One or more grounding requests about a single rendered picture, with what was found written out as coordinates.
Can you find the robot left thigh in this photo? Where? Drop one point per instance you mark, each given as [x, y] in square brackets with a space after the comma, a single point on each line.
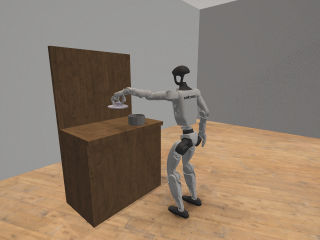
[178, 149]

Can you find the robot left upper arm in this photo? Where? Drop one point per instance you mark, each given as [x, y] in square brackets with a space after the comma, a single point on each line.
[169, 95]

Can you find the robot right hand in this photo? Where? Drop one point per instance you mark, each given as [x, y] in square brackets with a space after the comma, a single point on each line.
[203, 136]

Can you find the lid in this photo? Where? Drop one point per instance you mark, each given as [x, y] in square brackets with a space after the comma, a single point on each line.
[118, 106]

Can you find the robot right forearm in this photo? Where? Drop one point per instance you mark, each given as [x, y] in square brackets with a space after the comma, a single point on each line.
[202, 123]

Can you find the robot right upper arm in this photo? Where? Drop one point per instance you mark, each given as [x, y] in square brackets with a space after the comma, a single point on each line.
[200, 102]

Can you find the robot left hand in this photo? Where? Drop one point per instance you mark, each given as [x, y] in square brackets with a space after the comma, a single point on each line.
[116, 97]

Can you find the robot left forearm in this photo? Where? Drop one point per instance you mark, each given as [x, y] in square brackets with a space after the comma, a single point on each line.
[136, 92]

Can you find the table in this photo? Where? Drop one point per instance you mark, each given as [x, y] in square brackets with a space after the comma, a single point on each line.
[107, 164]

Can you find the left robot foot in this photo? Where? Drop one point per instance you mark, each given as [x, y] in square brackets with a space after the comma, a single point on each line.
[174, 209]

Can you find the pot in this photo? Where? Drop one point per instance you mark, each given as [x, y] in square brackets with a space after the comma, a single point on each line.
[136, 119]

